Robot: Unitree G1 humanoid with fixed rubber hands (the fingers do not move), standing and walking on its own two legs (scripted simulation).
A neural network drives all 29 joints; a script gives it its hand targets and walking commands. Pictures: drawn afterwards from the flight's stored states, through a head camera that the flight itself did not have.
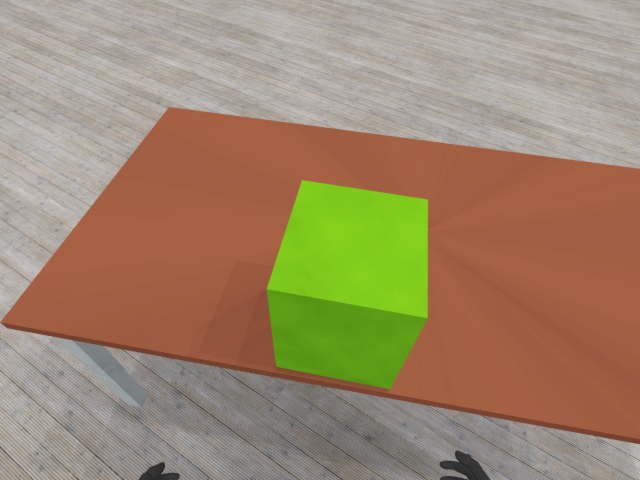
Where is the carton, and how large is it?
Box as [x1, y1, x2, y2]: [267, 180, 427, 388]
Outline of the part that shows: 302,180 267,287 276,366 390,388 427,317 427,199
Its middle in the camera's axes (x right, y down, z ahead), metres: +0.05 +0.08 +0.63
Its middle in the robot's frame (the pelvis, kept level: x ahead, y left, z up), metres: +0.41 -0.06 -0.06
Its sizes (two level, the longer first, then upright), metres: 0.210 0.200 0.250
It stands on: a table, 0.57 m high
